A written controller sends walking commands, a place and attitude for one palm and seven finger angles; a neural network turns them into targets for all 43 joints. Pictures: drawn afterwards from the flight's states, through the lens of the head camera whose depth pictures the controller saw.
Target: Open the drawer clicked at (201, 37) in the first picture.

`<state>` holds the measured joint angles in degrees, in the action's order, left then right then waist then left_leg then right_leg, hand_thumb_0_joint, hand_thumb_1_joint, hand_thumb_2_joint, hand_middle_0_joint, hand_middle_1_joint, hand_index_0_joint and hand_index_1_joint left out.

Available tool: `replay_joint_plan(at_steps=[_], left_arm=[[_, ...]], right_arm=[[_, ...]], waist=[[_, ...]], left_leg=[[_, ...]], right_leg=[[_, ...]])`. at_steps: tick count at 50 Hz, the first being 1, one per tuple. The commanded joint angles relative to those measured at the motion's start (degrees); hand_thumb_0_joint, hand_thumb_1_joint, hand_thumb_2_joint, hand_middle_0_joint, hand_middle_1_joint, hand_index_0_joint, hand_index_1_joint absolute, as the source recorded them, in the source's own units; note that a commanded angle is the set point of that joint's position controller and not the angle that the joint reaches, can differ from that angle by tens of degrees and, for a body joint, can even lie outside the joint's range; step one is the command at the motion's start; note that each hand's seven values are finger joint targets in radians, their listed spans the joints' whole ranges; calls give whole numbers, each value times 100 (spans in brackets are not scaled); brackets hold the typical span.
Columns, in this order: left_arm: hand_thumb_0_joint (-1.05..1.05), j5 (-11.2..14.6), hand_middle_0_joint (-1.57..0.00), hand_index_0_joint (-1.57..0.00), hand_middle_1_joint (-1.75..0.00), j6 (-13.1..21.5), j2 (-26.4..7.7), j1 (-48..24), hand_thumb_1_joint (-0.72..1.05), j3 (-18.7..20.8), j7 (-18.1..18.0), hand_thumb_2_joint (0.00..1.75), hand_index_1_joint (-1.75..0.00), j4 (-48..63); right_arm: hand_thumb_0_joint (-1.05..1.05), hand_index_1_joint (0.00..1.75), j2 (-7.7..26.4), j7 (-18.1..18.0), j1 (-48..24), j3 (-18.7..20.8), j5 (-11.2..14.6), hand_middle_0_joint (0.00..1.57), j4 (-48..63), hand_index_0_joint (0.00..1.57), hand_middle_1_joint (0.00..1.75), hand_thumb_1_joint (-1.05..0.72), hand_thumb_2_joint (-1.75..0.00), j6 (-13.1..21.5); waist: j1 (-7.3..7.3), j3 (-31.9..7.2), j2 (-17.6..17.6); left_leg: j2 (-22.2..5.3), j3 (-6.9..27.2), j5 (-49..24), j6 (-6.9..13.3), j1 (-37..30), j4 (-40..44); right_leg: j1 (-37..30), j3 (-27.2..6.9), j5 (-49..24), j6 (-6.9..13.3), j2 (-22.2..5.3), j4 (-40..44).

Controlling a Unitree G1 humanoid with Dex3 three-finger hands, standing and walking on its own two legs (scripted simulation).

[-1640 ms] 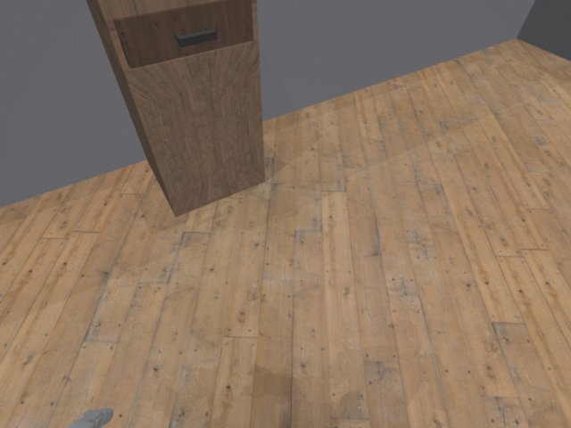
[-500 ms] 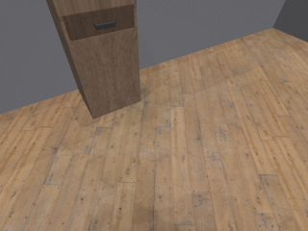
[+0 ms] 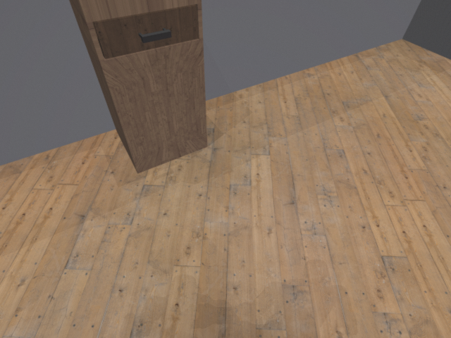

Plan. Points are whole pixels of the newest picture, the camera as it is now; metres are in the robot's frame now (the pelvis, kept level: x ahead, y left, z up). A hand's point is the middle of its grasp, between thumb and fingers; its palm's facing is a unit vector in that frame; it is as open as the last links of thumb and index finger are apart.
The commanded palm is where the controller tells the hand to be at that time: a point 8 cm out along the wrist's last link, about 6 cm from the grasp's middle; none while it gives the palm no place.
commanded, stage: walk to a spot facing it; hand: left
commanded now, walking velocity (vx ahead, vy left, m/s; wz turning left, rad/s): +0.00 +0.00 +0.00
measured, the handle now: (154, 34) +1.20 +0.37 +0.00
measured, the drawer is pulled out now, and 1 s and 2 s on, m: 0.00 0.00 0.00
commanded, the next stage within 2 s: turn to face it in 1.84 s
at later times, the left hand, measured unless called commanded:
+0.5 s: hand out of the picture +0.08 +0.16 -0.19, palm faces -0.07 -0.97 -0.22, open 7.4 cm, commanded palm none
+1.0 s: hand (158, 259) +0.33 +0.19 -0.20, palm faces -0.28 -0.94 -0.19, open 7.4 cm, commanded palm none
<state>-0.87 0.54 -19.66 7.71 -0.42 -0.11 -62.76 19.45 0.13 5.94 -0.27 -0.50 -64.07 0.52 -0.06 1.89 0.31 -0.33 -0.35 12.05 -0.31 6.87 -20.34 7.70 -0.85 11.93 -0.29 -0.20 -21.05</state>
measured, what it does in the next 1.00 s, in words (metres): walks ahead, turning right: left foot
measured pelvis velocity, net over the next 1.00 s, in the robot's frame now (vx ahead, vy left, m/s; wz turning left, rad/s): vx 0.26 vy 0.00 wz -0.39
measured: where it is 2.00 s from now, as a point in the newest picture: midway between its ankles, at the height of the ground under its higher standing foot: (273, 261)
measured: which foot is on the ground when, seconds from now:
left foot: down 0.00-0.42, up 0.44-0.82, down 0.84-1.00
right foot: down 0.00-0.84, up 0.86-1.00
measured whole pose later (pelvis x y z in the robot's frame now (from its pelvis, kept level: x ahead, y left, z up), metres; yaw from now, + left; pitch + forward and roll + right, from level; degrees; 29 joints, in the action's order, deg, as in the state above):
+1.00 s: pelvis +0.26 +0.00 -0.01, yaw -22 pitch -1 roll -1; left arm -2.0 0.1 -13.1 17.8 5.4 0.8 -60.1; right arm 7.4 -0.5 10.4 1.8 -1.5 -55.9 4.5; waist -1.9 2.6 2.9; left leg -5.0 -11.9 14.6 1.9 16.6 -32.7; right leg 26.1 1.3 19.9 1.2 -1.9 -71.8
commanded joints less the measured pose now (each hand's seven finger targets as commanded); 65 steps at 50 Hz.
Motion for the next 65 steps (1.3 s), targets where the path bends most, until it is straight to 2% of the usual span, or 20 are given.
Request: replay_joint_plan(at_steps=[1, 6, 8, 13, 16, 19, 20, 21, 22, 24, 29, 37, 40, 41, 42, 43, 46, 49, 58, 65], left_arm=[[0, 25, -20, -20, -30, 116, -1191, -222, 90, 219, -62, 90, -30, 383], [0, 34, -20, -20, -30, 67, -865, -76, 90, 164, -68, 90, -30, 318], [0, 4, -20, -20, -30, -76, -490, 247, 90, 113, -53, 90, -30, 269], [0, -50, -20, -20, -30, -144, -441, 486, 90, 282, 124, 90, -30, 688], [0, -39, -20, -20, -30, -50, -86, 267, 90, 344, 198, 90, -30, 1012], [0, -55, -20, -20, -30, 42, 141, 932, 90, 418, 250, 90, -30, 865], [0, -75, -20, -20, -30, 90, -23, 1751, 90, 476, 225, 90, -30, 604], [0, -118, -20, -20, -30, 188, -772, 2546, 90, 645, 104, 90, -30, 387], [0, 30, -20, -20, -30, 215, -745, 2918, 90, 600, -1, 90, -30, 350], [0, -19, -20, -20, -30, 239, -411, 2351, 90, 518, -55, 90, -30, 455], [0, -55, -20, -20, -30, 360, -3, 1986, 90, 443, -74, 90, -30, 478], [0, -79, -20, -20, -30, 338, 46, 2005, 90, 493, -114, 90, -30, 316], [0, -44, -20, -20, -30, 320, 6, 1751, 90, 563, -108, 90, -30, 360], [0, -15, -20, -20, -30, 319, 125, 1742, 90, 567, -82, 90, -30, 403], [0, 60, -20, -20, -30, 282, 467, 2006, 90, 568, -11, 90, -30, 485], [0, 37, -20, -20, -30, 321, 601, 1728, 90, 501, 22, 90, -30, 718], [0, -88, -20, -20, -30, 186, 574, 1055, 90, 561, 123, 90, -30, 732], [0, -125, -20, -20, -30, -38, 763, 1409, 90, 564, 204, 90, -30, 653], [0, -154, -20, -20, -30, -145, 732, -106, 90, 533, 302, 90, -30, 1254], [0, -107, -20, -20, -30, -41, 740, -890, 90, 452, 293, 90, -30, 1488]], right_arm=[[0, 30, 1187, -97, -277, 231, 8, 20, 371, 20, 30, -90, -90, 148], [0, 30, 863, -91, -156, 151, -10, 20, 303, 20, 30, -90, -90, 120], [0, 30, 481, -76, 226, 92, -55, 20, 235, 20, 30, -90, -90, 20], [0, 30, 812, -84, 589, 335, -76, 20, 531, 20, 30, -90, -90, 0], [0, 30, 897, -112, 923, 477, -65, 20, 612, 20, 30, -90, -90, 139], [0, 30, 663, -124, 671, 452, -93, 20, 691, 20, 30, -90, -90, 170], [0, 30, 480, -103, 482, 414, -70, 20, 766, 20, 30, -90, -90, 169], [0, 30, -61, -47, 328, 298, -2, 20, 1076, 20, 30, -90, -90, 198], [0, 30, 173, -44, -200, 314, -42, 20, 1321, 20, 30, -90, -90, 258], [0, 30, -7, -16, -367, 341, -50, 20, 1272, 20, 30, -90, -90, 276], [0, 30, -366, 72, 183, 391, -73, 20, 1059, 20, 30, -90, -90, 147], [0, 30, -592, 153, -437, 387, -20, 20, 1410, 20, 30, -90, -90, 253], [0, 30, -367, 32, 576, 454, -45, 20, 1117, 20, 30, -90, -90, 348], [0, 30, -51, -64, 1479, 526, -72, 20, 849, 20, 30, -90, -90, 378], [0, 30, 659, -124, 2258, 694, -178, 20, 675, 20, 30, -90, -90, 405], [0, 30, 856, -119, 2558, 679, -120, 20, 651, 20, 30, -90, -90, 349], [0, 30, -190, -128, 1215, 440, -103, 20, 887, 20, 30, -90, -90, 398], [0, 30, -417, -156, 949, 393, -94, 20, 864, 20, 30, -90, -90, 489], [0, 30, -279, -141, 1784, 454, -87, 20, 602, 20, 30, -90, -90, 523], [0, 30, -128, -118, 2229, 427, -164, 20, 388, 20, 30, -90, -90, 402]], waist=[[-10, -413, -8], [-14, -462, -3], [-6, -319, 3], [64, 415, -455], [188, 450, -1116], [-230, 175, -583], [-595, -31, 49], [-797, -147, 2303], [-941, -17, 1560], [-602, 500, 469], [-117, 209, 477], [-242, 392, 833], [247, -42, 605], [584, -560, 216], [750, -1314, -1353], [720, -1214, -1690], [216, 267, -861], [-182, 167, -821], [158, 427, -401], [373, 487, -736]], left_leg=[[-673, 540, -1073, 189, -150, 272], [-687, 447, -816, 139, -202, 255], [-662, 275, 227, 84, -148, 73], [-1180, 831, 2376, 478, 108, 350], [-2092, 1312, 1214, 1065, -417, 637], [-1717, 197, 22, 653, 415, -618], [-1192, -406, 220, 315, 1280, -2013], [-293, -1112, 1838, -120, 3190, -4068], [-373, -282, 2122, -55, 3576, -4567], [-721, 4, 1380, -85, 3752, -4900], [-719, -258, 361, -296, 3115, -4107], [-450, -544, -24, -173, 2268, -2174], [-167, -708, -221, -39, 441, -1093], [-464, -426, -250, 69, -941, -898], [-2103, 1600, 2, 567, -2160, -576], [-2942, 2819, 275, 983, -1826, 312], [-2443, 1712, 1770, 718, 391, 1033], [-1979, 258, 900, 570, 938, 1016], [-2004, -593, -180, 790, -284, 1169], [-2109, -1321, -2020, 622, -918, 480]], right_leg=[[-50, -516, -1093, 183, -696, 291], [-34, -525, -818, 140, -665, 313], [288, -607, 293, 133, -525, 178], [1602, -535, 1722, 236, 13, -818], [2358, 176, 1657, 73, -37, -2305], [778, 461, 1127, 115, -107, -1295], [-444, 160, 652, 215, -165, -466], [-1525, -2662, 642, 851, -1817, 587], [-1258, -3634, 199, 1293, -2193, 931], [-666, -3154, 355, 1541, -2046, 859], [-175, -1514, -888, 1152, -1313, 806], [-48, -1177, -1370, 891, -1075, 624], [301, -926, -2210, 704, -768, -566], [858, -800, -2057, 561, -541, -1712], [2004, -73, 205, 287, 198, -3626], [2587, -31, 2093, 234, 349, -5018], [2914, -128, 894, 222, -462, -5680], [2499, 30, 352, 111, -593, -5261], [3363, 346, -468, -137, -807, -3338], [2645, 830, 67, 167, -420, -1805]])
